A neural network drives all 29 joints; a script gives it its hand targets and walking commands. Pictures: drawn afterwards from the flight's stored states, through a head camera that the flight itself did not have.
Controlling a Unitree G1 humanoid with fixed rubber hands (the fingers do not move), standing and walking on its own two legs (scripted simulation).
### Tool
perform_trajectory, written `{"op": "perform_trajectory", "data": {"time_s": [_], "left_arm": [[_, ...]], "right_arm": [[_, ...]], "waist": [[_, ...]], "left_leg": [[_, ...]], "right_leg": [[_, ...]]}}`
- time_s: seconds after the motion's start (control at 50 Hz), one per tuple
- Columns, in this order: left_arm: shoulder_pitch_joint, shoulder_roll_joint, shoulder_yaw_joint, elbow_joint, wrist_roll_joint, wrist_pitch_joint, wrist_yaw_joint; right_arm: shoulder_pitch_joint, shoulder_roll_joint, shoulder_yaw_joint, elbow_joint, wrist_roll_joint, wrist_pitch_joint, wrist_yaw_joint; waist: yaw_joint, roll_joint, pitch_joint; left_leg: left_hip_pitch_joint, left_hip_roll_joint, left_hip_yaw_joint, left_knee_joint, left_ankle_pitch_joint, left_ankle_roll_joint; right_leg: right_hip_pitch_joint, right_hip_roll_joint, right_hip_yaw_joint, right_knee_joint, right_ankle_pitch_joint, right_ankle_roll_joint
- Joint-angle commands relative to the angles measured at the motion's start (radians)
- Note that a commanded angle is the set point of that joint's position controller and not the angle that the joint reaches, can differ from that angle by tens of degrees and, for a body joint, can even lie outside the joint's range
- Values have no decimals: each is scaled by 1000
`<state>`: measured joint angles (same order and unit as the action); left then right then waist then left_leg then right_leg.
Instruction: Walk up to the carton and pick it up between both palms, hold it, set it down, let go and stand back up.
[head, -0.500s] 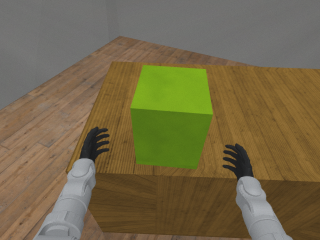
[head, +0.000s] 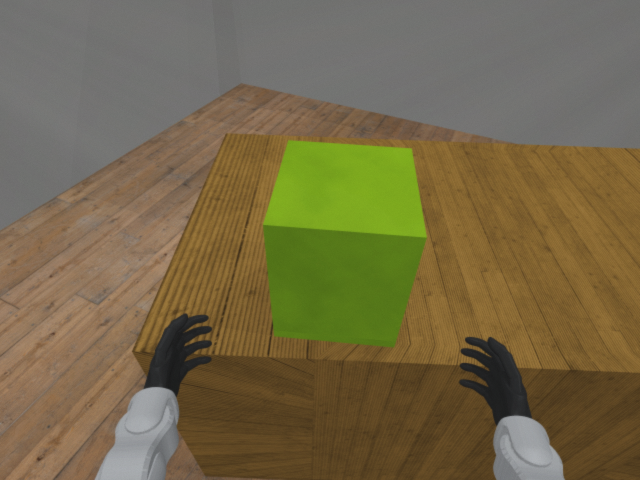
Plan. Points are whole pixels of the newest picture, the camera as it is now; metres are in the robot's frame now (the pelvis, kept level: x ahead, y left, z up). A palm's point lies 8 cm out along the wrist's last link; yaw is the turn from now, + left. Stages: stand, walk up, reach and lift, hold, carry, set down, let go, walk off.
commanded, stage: set down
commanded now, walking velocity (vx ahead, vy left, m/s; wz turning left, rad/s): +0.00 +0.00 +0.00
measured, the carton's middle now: (341, 244) +0.49 -0.04 +0.03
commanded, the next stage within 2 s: let go in 1.94 s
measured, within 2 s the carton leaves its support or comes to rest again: neither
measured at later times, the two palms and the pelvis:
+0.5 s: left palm (156, 409) +0.24 +0.21 +0.00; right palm (510, 440) +0.19 -0.21 +0.00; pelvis +0.01 +0.00 +0.00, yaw +0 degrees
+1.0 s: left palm (155, 418) +0.23 +0.21 -0.02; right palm (500, 437) +0.19 -0.21 -0.02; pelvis +0.02 +0.00 +0.00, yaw +0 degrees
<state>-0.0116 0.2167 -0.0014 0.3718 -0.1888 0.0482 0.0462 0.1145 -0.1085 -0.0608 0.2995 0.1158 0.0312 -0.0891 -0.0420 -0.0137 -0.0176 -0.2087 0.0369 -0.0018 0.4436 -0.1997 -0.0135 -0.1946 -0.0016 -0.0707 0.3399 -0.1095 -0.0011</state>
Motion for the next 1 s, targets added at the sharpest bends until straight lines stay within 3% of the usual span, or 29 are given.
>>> {"op": "perform_trajectory", "data": {"time_s": [0.0, 0.02, 0.04, 0.14, 0.16, 0.22, 0.24, 0.28, 0.32, 0.34, 0.36, 0.38, 0.4, 0.42, 0.44, 0.48, 0.52, 0.54, 0.58, 0.62, 0.68, 0.7, 0.76, 0.8, 0.82, 0.84, 0.86, 0.88, 0.98], "left_arm": [[-135, 137, -46, -414, -61, -43, -2], [-53, 140, -16, -460, -41, -32, 1], [-15, 134, -21, -408, -22, -17, -6], [-8, 133, -33, -518, -49, 12, 8], [15, 136, -25, -459, -29, 22, 6], [-41, 162, -17, -553, -48, 34, 16], [83, 128, -21, -454, -18, 53, 16], [-28, 150, -45, -550, -61, 38, 27], [90, 120, -30, -409, -15, 68, 10], [57, 151, -12, -524, -28, 57, 20], [48, 143, -21, -455, -15, 69, 9], [43, 170, -3, -528, -15, 59, 16], [51, 147, -23, -488, -25, 61, 19], [56, 173, -23, -620, -52, 33, 31], [129, 149, -13, -491, -6, 57, 29], [112, 165, 6, -572, -9, 35, 34], [85, 162, -26, -585, -28, 29, 32], [111, 146, -26, -475, -11, 53, 29], [101, 157, -20, -521, -1, 52, 37], [128, 162, -2, -415, 15, 80, 18], [141, 151, 6, -496, 33, 78, 32], [161, 139, -7, -423, 40, 95, 30], [158, 161, 7, -466, 37, 74, 13], [187, 148, 10, -430, 49, 69, 19], [183, 172, 16, -534, 39, 42, 24], [182, 136, 10, -393, 57, 74, 21], [187, 136, -14, -424, 51, 69, 17], [216, 124, -2, -355, 86, 87, 17], [237, 125, 18, -392, 95, 63, 8]], "right_arm": [[-146, -61, 28, -439, 81, -59, -1], [-85, -54, 68, -455, 104, -58, 5], [-46, -56, 73, -429, 99, -46, 3], [-41, -50, 42, -552, 88, -51, 6], [-16, -87, 39, -507, 68, -32, 13], [-70, -78, 34, -608, 72, -42, 22], [22, -68, 53, -510, 71, -23, 29], [-51, -84, 17, -592, 73, -28, 37], [37, -78, 42, -479, 61, 3, 40], [16, -94, 25, -557, 80, -14, 45], [31, -79, 48, -470, 53, 9, 42], [20, -90, 22, -536, 56, -8, 41], [42, -81, 46, -518, 55, 0, 49], [23, -103, 6, -618, 69, -28, 47], [62, -102, 29, -499, 44, -14, 56], [45, -124, -3, -542, 63, -46, 57], [56, -113, -1, -559, 60, -44, 62], [54, -114, 15, -466, 36, -24, 66], [44, -123, 1, -488, 47, -21, 68], [70, -100, 20, -420, 15, -11, 60], [91, -125, 17, -447, 40, -25, 70], [80, -151, -1, -376, 27, -16, 76], [103, -106, 21, -447, 21, -39, 63], [116, -121, 15, -373, 5, -42, 71], [128, -125, -2, -453, 23, -73, 72], [105, -137, 0, -304, -6, -50, 79], [110, -137, 15, -349, 16, -55, 78], [122, -150, -4, -259, -14, -57, 80], [163, -134, 12, -293, -6, -85, 80]], "waist": [[65, 68, -187], [104, 61, -198], [100, 69, -150], [96, 48, -115], [108, 28, -98], [106, 52, -125], [112, 50, -66], [98, 49, -107], [97, 44, -23], [109, 60, -72], [98, 35, -42], [105, 35, -89], [101, 53, -95], [95, 51, -137], [100, 60, -51], [109, 43, -91], [83, 58, -108], [86, 53, -68], [87, 81, -54], [82, 51, -43], [102, 71, -57], [89, 86, -26], [93, 23, -99], [97, 51, -74], [100, 48, -118], [92, 70, -37], [83, 77, -70], [80, 92, -56], [91, 51, -72]], "left_leg": [[-11, -27, 27, -166, -34, 6], [14, -30, 36, -167, 10, 8], [10, -31, 31, -180, -34, 6], [-34, -37, 41, -186, -54, 16], [-37, -35, 38, -188, -43, 9], [-52, -34, 41, -186, -80, 19], [-20, -33, 46, -197, -78, 18], [-66, -19, 34, -202, -138, 24], [-55, -31, 43, -198, -101, 18], [-50, -32, 49, -196, -91, 18], [-35, -36, 50, -192, -102, 21], [-28, -32, 51, -193, -80, 16], [-41, -25, 49, -193, -100, 14], [-35, -25, 44, -179, -51, 14], [-26, -30, 51, -189, -49, 4], [-18, -28, 52, -175, 1, 1], [-15, -28, 51, -167, -21, 5], [-16, -37, 61, -168, -48, 3], [-39, -30, 56, -186, -71, -4], [-15, -36, 63, -181, -74, 2], [-30, -19, 48, -196, -38, -7], [-18, -23, 55, -190, -24, -12], [2, -36, 75, -168, 23, -5], [13, -32, 69, -170, 57, -18], [11, -32, 65, -161, 64, -18], [-4, -27, 64, -175, 28, -23], [5, -25, 56, -167, 40, -16], [9, -25, 58, -161, 45, -31], [32, -31, 56, -149, 120, -27]], "right_leg": [[187, 13, 105, 4, -76, -33], [211, 9, 109, -9, -59, -29], [222, 12, 111, -8, -62, -32], [200, 15, 105, -17, -109, -31], [193, 22, 102, -18, -121, -31], [186, 14, 105, -6, -155, -29], [179, 13, 104, -32, -169, -35], [174, 24, 91, 2, -196, -26], [175, 10, 106, -31, -195, -29], [200, 12, 108, -17, -184, -29], [172, 2, 116, -38, -213, -27], [187, 9, 107, -20, -187, -21], [187, 10, 104, -18, -204, -24], [193, 16, 94, 2, -137, -28], [172, 12, 104, -17, -149, -33], [182, 22, 100, -12, -130, -31], [166, 14, 100, -14, -132, -28], [149, 12, 108, -29, -184, -28], [167, 17, 105, -20, -193, -30], [177, 9, 108, -35, -181, -24], [206, 18, 92, -10, -140, -26], [171, 20, 85, -22, -140, -32], [220, 12, 99, -23, -58, -14], [186, 22, 96, -22, -51, -25], [207, 29, 91, -11, -38, -23], [185, 28, 90, -19, -83, -30], [196, 26, 87, -17, -51, -32], [191, 33, 79, -12, -51, -34], [229, 35, 91, -10, 28, -27]]}}
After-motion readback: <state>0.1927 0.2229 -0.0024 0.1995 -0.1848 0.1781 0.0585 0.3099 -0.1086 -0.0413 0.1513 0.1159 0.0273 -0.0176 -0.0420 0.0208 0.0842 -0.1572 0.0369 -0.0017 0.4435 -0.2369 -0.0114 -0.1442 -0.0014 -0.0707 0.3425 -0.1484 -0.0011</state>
